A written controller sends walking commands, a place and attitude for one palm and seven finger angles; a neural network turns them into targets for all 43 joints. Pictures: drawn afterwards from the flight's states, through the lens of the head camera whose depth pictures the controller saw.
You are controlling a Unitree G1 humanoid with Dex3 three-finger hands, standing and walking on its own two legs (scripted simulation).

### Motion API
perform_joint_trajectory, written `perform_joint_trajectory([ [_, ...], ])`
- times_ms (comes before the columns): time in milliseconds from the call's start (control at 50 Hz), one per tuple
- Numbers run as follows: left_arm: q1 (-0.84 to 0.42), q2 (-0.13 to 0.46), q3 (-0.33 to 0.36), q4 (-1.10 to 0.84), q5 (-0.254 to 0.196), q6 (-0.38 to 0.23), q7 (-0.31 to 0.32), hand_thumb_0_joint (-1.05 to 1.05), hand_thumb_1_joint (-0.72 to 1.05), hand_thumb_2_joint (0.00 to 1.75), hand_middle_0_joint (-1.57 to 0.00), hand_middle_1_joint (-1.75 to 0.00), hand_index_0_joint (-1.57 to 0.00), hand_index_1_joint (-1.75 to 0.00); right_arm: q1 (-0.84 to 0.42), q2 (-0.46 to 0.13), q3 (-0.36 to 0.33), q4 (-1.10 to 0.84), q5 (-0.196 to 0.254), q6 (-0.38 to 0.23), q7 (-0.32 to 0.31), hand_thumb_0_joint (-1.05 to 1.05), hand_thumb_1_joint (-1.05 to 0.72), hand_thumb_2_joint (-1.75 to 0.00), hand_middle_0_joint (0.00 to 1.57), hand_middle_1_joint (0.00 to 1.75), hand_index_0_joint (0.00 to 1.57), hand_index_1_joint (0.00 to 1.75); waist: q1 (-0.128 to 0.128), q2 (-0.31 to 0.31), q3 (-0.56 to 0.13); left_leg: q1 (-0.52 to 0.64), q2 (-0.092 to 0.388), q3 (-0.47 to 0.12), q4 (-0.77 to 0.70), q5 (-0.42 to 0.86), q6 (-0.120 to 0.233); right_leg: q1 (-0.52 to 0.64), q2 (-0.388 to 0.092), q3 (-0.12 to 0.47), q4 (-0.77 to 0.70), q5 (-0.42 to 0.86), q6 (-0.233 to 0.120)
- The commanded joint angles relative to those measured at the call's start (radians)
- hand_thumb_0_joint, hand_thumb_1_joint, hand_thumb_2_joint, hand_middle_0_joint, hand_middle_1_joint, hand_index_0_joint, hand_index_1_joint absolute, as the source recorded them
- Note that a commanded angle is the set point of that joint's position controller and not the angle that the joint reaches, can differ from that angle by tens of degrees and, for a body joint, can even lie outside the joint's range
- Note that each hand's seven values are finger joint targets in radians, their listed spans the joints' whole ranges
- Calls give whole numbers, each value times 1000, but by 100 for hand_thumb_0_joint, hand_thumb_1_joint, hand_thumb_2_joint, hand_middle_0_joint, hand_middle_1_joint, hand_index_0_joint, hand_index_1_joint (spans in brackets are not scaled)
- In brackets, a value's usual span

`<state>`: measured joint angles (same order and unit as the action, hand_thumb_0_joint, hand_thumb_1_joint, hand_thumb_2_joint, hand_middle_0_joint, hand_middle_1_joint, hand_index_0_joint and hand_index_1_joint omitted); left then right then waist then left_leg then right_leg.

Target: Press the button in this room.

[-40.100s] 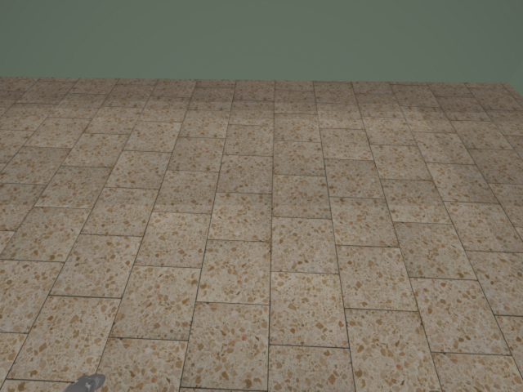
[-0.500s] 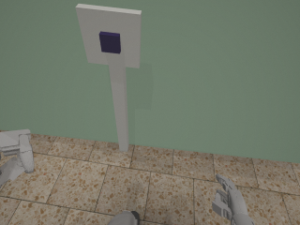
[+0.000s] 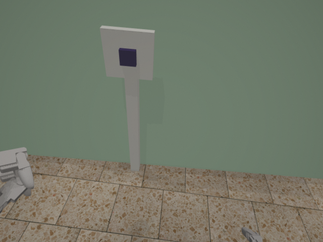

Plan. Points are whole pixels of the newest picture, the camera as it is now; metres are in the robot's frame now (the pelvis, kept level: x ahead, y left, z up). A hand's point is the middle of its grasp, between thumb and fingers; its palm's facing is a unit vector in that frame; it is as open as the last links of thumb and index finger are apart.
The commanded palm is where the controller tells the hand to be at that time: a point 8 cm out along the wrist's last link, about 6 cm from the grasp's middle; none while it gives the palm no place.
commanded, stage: stop stepping back and stand still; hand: left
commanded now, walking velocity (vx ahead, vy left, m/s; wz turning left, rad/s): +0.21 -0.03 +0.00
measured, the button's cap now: (128, 57) +0.76 +0.20 +0.12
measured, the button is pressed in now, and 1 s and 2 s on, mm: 0 0 0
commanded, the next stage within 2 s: let the arm hang, fingers relaxed in 0.36 s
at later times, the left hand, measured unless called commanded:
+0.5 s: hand (24, 195) +0.16 +0.27 +0.13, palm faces +0.42 -0.80 -0.41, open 3.1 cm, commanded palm none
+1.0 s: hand out of the picture -0.10 +0.21 -0.17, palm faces +0.13 -0.97 -0.21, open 5.0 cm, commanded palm none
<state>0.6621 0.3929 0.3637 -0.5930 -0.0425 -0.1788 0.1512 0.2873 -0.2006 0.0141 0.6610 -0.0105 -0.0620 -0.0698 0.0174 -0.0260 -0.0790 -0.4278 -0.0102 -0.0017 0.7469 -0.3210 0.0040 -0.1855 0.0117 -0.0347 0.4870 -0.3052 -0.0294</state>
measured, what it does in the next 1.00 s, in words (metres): steps on the spot: left foot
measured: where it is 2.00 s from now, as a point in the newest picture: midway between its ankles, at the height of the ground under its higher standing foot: outside the picture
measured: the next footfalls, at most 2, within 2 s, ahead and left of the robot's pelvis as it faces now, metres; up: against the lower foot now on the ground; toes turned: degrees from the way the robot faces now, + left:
left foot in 0.04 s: +0.05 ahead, +0.14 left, +0.00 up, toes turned +7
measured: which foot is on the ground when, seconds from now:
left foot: up 0.00-0.02, down 0.04-1.00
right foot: down 0.00-1.00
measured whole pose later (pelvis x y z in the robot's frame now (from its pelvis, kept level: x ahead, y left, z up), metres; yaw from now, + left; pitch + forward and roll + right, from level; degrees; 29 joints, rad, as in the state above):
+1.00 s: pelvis -0.03 +0.03 +0.01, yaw +6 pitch -2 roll -1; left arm 0.34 0.19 0.01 1.14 0.01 0.03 0.02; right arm 0.28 -0.17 0.00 1.08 -0.01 0.03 -0.03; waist 0.01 0.00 0.08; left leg -0.24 0.00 0.02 0.44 -0.17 0.03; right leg -0.14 -0.01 -0.09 0.41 -0.24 -0.01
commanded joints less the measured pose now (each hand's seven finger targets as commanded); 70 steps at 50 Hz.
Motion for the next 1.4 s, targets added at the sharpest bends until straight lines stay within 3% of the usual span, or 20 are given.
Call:
perform_joint_trajectory([
  [0, -261, 122, 38, -109, 23, -45, 31, 0, 90, 90, -130, -150, -130, -150, -159, -150, -51, -160, 1, -94, -42, 0, -90, -90, 20, 30, 20, 30, -41, 43, 153, 169, 64, -30, -320, -104, 42, -235, -140, 89, -94, -300, -49],
  [40, -242, 124, 45, -188, 25, -66, 32, 0, 90, 90, -130, -150, -130, -150, -145, -161, -48, -195, 6, -108, -36, 0, -90, -90, 20, 30, 20, 30, -36, 217, 112, 195, 228, -320, -458, -133, 124, -230, -5, -2, 134, -120, 14],
  [80, -217, 184, 104, -243, 30, -78, 25, 0, 90, 90, -130, -150, -130, -150, -157, -121, -37, -181, -6, -118, -26, 0, -90, -90, 20, 30, 20, 30, -37, 345, 100, 66, 299, -530, -682, -538, 145, -214, 24, 20, 390, -212, 21],
  [120, -131, 153, 95, -241, 28, -75, 23, 0, 90, 90, -130, -150, -130, -150, -164, -108, -40, -190, -7, -126, -4, 0, -90, -90, 20, 30, 20, 30, -21, 214, 101, -9, 271, -406, -645, -404, 147, -122, 4, 19, 347, -170, 6],
  [200, 3, 139, 102, -187, 23, -62, 20, 0, 90, 90, -130, -150, -130, -150, -153, -116, -44, -197, -5, -98, 3, 0, -90, -90, 20, 30, 20, 30, -14, 203, 48, -128, 138, -142, -479, -311, 52, 174, 24, -57, -45, -134, -7],
  [220, -2, 139, 103, -166, 25, -60, 16, 0, 90, 90, -130, -150, -130, -150, -147, -112, -48, -202, -7, -83, 1, 0, -90, -90, 20, 30, 20, 30, -15, 104, 64, -164, 85, -79, -316, -247, 30, 177, -33, 39, -140, -158, -40],
  [260, -100, 176, 137, -176, 6, -63, 18, 0, 90, 90, -130, -150, -130, -150, -136, -115, -66, -196, -5, -56, 0, 0, -90, -90, 20, 30, 20, 30, -19, -180, 62, -211, 6, 16, 180, -103, -6, 27, -348, 493, -345, -387, -190],
  [280, -154, 168, 136, -180, 12, -70, 26, 0, 90, 90, -130, -150, -130, -150, -133, -124, -67, -189, -2, -63, 5, 0, -90, -90, 20, 30, 20, 30, -30, -182, 62, -234, 7, -12, 306, -91, -9, 15, -364, 526, -346, -305, -212],
  [320, -99, 124, 107, -83, 7, -75, 23, 0, 90, 90, -130, -150, -130, -150, -116, -109, -54, -168, -1, -71, 0, 0, -90, -90, 20, 30, 20, 30, -44, -55, 83, -162, 55, -30, 256, -52, -4, -58, -313, 357, -297, -233, -178],
  [420, -157, 115, 64, -139, 20, -87, 31, 0, 90, 90, -130, -150, -130, -150, -161, -106, -40, -167, -4, -96, -22, 0, -90, -90, 20, 30, 20, 30, -20, -34, 87, 172, 34, 75, -222, 62, 22, -127, -203, 137, -202, -93, -89],
  [440, -216, -70, -250, 674, 110, 102, -106, 0, 90, 90, -130, -150, -130, -150, -60, -207, -80, 68, -10, -95, 103, 0, -90, -90, 20, 30, 20, 30, -99, 59, 127, 172, 125, -9, -121, 342, 29, -273, -241, -45, 84, 231, -25],
  [480, -156, -142, -264, 725, 81, 189, -135, 0, 90, 90, -123, -142, -123, -142, -51, -178, -74, -10, -9, 2, 86, 0, -90, -90, 20, 30, 20, 30, -27, 153, 35, 120, 258, -226, -236, 421, 127, -237, -60, -34, 301, -53, 42],
  [520, -239, -139, -272, 788, 79, 184, -143, 0, 90, 90, -115, -134, -115, -134, -78, -196, -61, -37, -35, 10, 61, 0, -90, -90, 20, 30, 20, 30, -17, 9, 3, 40, 277, -332, -251, 514, 183, -154, -35, -14, 292, -111, 40],
  [560, -262, -98, -272, 937, 77, 183, -142, 0, 90, 90, -108, -126, -108, -126, -111, -182, -53, -5, -28, 15, 53, 0, -90, -90, 20, 30, 20, 30, 15, -69, -40, 8, 185, -205, -202, 532, 120, 37, -60, 12, 144, 131, 31],
  [600, -313, -34, -281, 1103, 75, 178, -140, 0, 90, 90, -101, -118, -101, -118, -114, -124, -46, 44, -17, 43, 54, 0, -90, -90, 20, 30, 20, 30, -9, -209, 22, 57, 38, -15, -96, 210, 15, -32, -224, 155, -53, 320, -49],
  [640, -380, -23, -301, 1242, 67, 172, -137, 0, 90, 90, -93, -110, -93, -110, -91, -93, -44, 111, -21, 67, 56, 0, -90, -90, 20, 30, 20, 30, -37, -93, 81, 130, 31, 10, -92, 64, -2, -106, -257, 172, -102, 335, -99],
  [740, -353, -88, -316, 1469, 50, 177, -124, 0, 90, 90, -75, -90, -75, -90, -56, -69, -32, 238, -17, 67, 47, 0, -90, -90, 20, 30, 20, 30, -14, 235, 68, 168, 113, -87, -310, 260, 36, 4, -107, 42, -80, 134, -16],
  [820, -344, -108, -329, 1584, 52, 177, -128, 0, 90, 90, -60, -74, -60, -74, -17, -71, -40, 304, -11, 69, 38, 0, -90, -90, 20, 30, 20, 30, -20, 68, 86, 195, 118, -90, -362, 184, 38, 17, -110, 37, -142, 95, -21],
  [1040, -290, -140, -344, 1736, 51, 178, -119, 0, 90, 90, -20, -30, -20, -30, 48, -45, -32, 425, -6, 70, 32, 0, -90, -90, 20, 30, 20, 30, -21, 35, 148, 222, 110, -79, -422, 135, 37, -2, -118, 21, -174, 43, -16],
  [1380, -276, -187, -330, 1730, 55, 178, -108, 0, 90, 90, -20, -30, -20, -30, 107, 14, -41, 445, -10, 69, 30, 0, -90, -90, 20, 30, 20, 30, -20, 41, 197, 150, 101, -81, -434, 50, 38, -29, -106, 23, -149, 13, -16],
])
